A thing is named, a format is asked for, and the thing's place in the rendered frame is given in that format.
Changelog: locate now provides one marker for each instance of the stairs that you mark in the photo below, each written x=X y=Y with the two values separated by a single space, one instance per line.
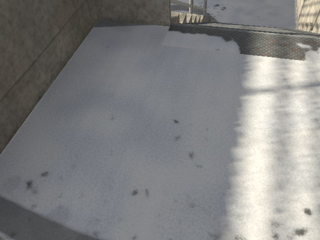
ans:
x=254 y=28

